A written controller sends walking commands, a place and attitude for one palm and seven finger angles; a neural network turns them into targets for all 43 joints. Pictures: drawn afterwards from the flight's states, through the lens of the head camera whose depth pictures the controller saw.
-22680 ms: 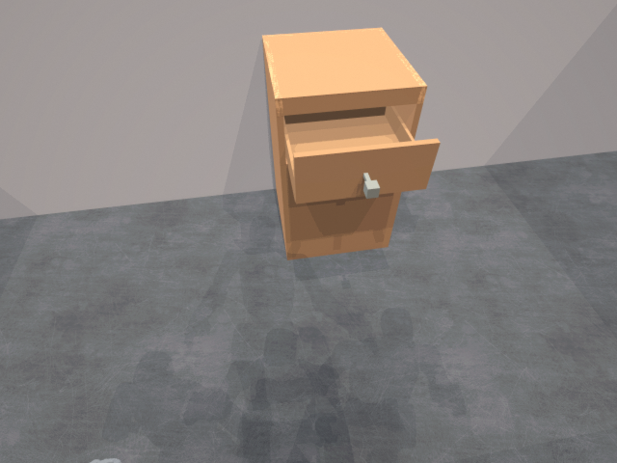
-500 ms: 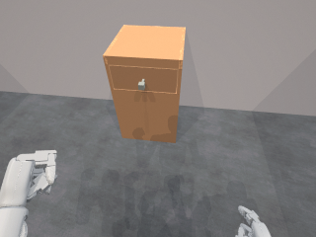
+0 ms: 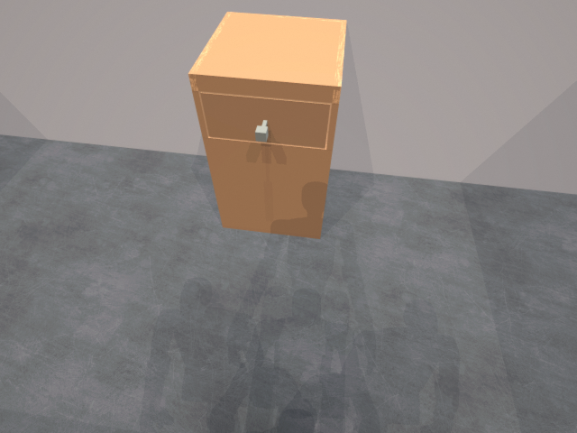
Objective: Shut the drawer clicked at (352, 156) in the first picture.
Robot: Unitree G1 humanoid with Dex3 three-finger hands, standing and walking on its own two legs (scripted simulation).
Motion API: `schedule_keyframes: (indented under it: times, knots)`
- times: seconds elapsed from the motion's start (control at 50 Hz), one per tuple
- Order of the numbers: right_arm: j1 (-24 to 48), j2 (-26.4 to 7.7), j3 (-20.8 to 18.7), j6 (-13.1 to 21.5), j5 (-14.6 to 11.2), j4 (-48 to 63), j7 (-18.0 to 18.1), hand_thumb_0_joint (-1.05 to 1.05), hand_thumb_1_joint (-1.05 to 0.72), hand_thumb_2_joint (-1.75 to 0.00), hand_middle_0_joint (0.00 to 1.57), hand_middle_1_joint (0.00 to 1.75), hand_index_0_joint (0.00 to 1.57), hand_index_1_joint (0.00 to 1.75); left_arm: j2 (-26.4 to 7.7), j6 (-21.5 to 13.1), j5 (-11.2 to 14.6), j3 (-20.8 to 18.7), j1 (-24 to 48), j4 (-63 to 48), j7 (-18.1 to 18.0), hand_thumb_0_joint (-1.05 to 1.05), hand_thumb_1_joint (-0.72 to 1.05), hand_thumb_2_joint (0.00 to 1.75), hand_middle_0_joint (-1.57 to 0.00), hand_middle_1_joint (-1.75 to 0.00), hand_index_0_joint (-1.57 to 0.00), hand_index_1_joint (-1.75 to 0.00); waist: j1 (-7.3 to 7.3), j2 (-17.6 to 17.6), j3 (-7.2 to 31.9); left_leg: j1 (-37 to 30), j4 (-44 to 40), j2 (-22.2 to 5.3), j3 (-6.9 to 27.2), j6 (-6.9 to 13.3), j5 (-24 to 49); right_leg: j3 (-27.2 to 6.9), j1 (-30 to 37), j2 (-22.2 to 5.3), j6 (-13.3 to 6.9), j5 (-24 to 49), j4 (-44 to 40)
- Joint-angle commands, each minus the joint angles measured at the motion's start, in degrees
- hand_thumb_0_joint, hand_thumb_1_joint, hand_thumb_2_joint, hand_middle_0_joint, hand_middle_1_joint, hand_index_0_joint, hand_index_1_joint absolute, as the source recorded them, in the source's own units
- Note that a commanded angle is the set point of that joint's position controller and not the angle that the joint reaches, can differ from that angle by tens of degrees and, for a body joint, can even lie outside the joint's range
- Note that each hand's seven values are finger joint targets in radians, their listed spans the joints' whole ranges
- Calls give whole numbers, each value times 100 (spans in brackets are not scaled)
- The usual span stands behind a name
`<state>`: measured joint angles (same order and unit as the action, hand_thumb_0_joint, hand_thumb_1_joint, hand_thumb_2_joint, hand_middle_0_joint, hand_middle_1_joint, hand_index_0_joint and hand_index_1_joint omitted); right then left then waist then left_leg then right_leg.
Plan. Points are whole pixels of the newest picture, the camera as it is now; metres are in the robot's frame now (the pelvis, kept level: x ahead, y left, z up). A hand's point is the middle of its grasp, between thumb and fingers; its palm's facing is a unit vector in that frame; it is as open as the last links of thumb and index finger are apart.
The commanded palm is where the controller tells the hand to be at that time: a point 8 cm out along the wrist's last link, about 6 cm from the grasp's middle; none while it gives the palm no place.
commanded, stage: let the arm hang, fingers relaxed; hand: left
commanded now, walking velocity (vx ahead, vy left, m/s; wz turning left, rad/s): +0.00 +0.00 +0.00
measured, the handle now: (262, 129) +0.94 +0.15 -0.19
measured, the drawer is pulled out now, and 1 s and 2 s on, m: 0.00 0.00 0.00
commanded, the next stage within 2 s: look to check the result in 0.54 s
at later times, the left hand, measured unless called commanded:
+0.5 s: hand out of the picture +0.03 +0.17 -0.17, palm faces +0.02 -0.98 -0.21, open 7.3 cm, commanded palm none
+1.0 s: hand out of the picture +0.02 +0.16 -0.17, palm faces +0.02 -0.98 -0.20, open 7.4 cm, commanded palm none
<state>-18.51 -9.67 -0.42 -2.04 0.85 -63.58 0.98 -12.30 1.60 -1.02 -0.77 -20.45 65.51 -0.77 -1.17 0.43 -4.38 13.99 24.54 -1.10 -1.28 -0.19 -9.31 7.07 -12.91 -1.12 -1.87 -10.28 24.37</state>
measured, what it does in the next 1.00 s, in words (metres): stands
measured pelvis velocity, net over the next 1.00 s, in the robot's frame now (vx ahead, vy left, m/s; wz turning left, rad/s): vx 0.02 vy -0.02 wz -0.02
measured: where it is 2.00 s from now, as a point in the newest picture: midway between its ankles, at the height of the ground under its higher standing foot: outside the picture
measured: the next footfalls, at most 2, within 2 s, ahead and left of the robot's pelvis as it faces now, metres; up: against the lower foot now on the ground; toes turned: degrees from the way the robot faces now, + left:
none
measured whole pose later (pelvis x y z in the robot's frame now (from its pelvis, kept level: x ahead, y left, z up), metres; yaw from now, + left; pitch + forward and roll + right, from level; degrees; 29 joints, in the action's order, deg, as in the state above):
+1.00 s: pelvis +0.02 -0.02 +0.00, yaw -1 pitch -2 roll +0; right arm -15.7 -8.0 -1.0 -0.5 0.9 -65.7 1.7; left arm -8.6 -0.3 -0.9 -1.1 -14.4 66.2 -1.4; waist -0.2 0.8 -3.6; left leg 10.4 22.3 -2.5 -1.7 -1.7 -10.1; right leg 6.6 -9.9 0.5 -3.0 -11.2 22.5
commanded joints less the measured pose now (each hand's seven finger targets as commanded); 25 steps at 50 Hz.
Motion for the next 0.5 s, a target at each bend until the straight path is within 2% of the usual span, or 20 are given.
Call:
schedule_keyframes:
  times: [0.0, 0.02, 0.18, 0.22, 0.36, 0.48]
  knots:
    - [-299, -504, -90, 146, 12, 120, 52, 0, -90, -90, 20, 30, 20, 30, -573, -172, 24, -114, 28, -191, -64, 0, 90, 90, -24, -34, -24, -34, 106, -4, -24, 6, -614, -392, 440, 215, -822, -678, -285, -550, -153, -1316, -756]
    - [-332, -464, -99, 150, 24, 88, 56, 0, -90, -90, 20, 30, 20, 30, -524, -170, 25, -118, 26, -163, -68, 0, 90, 90, -20, -30, -20, -30, 115, -13, -48, 19, -635, -393, 451, 217, -876, -668, -320, -548, -153, -1344, -737]
    - [-387, -283, -111, 174, 42, -11, 78, 0, -90, -90, 20, 30, 20, 30, -347, -168, 18, -142, 43, -123, -101, 0, 90, 90, -20, -30, -20, -30, 89, 113, -246, 197, -726, -382, 466, 208, -888, -656, -292, -497, -138, -1159, -615]
    - [-392, -215, -109, 189, 44, -14, 76, 0, -90, -90, 20, 30, 20, 30, -322, -180, 14, -153, 49, -138, -108, 0, 90, 90, -20, -30, -20, -30, 86, 186, -188, 158, -711, -380, 435, 201, -740, -648, -242, -514, -138, -1029, -593]
    - [-358, -102, -113, 203, 46, -24, 81, 0, -90, -90, 20, 30, 20, 30, -235, -228, 19, -163, 175, -199, -127, 0, 90, 90, -20, -30, -20, -30, 110, 0, -167, 12, -534, -355, 287, 155, -272, -712, -199, -573, -140, -795, -689]
    - [-314, -156, -116, 218, 39, -50, 89, 0, -90, -90, 20, 30, 20, 30, -256, -254, 23, -168, 267, -227, -126, 0, 90, 90, -20, -30, -20, -30, 134, 57, -54, -169, -498, -396, 263, 139, -22, -753, -115, -588, -141, -563, -729]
